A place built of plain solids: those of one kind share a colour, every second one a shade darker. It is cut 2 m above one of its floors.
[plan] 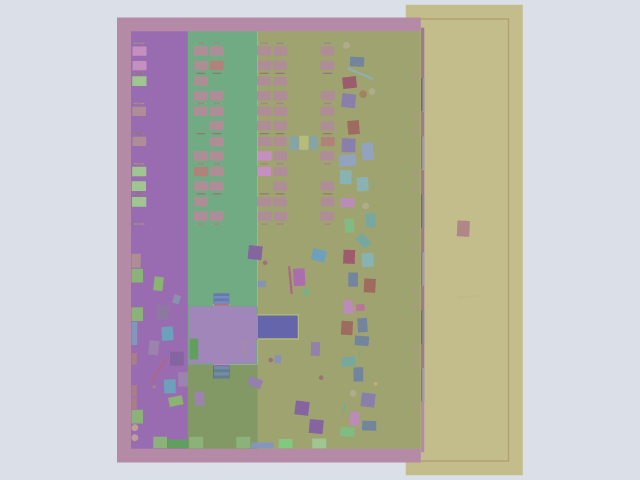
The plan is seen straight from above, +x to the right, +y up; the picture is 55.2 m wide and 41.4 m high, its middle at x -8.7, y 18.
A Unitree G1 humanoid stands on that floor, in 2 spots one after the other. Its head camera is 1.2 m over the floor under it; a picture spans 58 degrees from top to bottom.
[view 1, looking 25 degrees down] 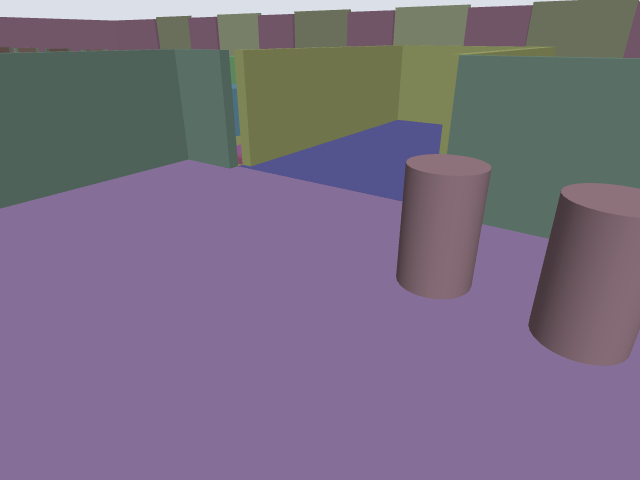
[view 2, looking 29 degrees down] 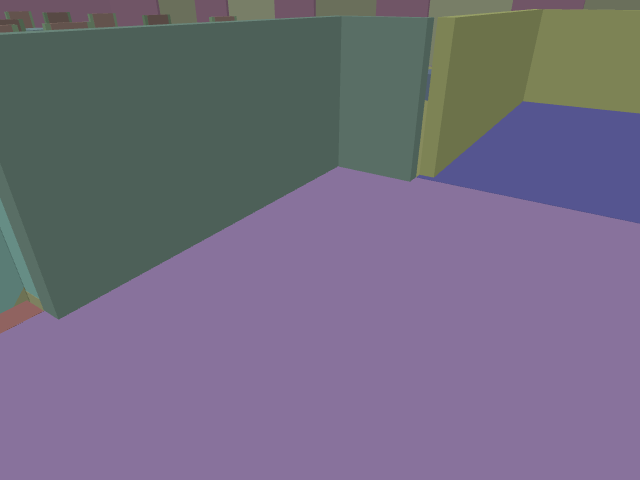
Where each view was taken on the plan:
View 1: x -17.20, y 8.40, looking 35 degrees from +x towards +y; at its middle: floor_isle_floorboards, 2.84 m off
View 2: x -17.16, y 10.50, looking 33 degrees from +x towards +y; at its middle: floor_isle_floorboards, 2.48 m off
